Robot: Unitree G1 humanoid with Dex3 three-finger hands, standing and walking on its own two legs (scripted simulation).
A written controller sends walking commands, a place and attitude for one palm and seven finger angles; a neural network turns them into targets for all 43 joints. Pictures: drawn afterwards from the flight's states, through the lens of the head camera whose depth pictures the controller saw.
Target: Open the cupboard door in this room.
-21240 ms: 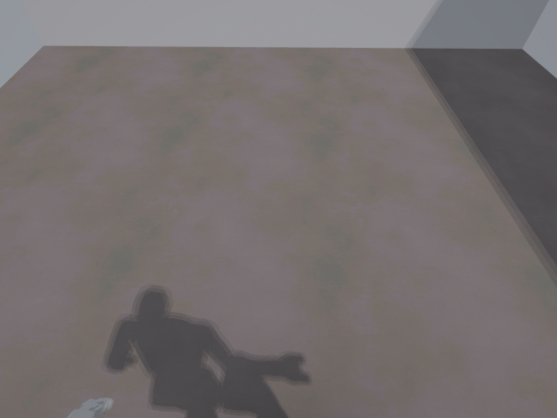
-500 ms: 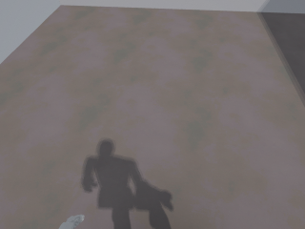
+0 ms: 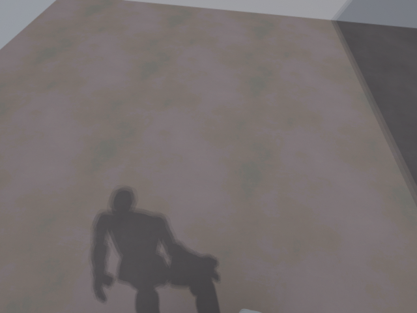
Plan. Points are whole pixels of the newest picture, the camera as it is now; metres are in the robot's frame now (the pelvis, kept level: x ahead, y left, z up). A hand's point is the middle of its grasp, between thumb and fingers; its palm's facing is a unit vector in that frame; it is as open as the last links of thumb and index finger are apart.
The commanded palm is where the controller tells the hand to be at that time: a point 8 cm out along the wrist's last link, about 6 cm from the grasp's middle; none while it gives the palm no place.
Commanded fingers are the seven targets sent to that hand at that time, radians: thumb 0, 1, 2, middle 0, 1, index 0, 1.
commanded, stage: turn or walk to find it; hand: left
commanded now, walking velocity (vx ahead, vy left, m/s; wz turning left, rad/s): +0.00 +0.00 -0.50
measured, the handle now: out of the picture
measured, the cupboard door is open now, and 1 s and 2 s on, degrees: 0 0 0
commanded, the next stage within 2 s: none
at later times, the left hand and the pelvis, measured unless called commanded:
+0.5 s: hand out of the picture +0.11 +0.14 -0.16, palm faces -0.20 -0.95 -0.25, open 7.4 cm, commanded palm none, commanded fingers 0.00 0.90 0.90 -0.20 -0.30 -0.20 -0.30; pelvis -0.02 -0.04 +0.00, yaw -14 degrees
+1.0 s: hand (151, 298) +0.16 +0.14 -0.16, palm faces -0.47 -0.86 -0.21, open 7.4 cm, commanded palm none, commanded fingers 0.00 0.90 0.90 -0.20 -0.30 -0.20 -0.30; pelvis -0.02 +0.00 +0.00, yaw -31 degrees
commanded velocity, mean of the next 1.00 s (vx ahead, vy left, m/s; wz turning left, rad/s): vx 0.00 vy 0.00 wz -0.50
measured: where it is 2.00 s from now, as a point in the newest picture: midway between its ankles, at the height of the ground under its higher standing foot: outside the picture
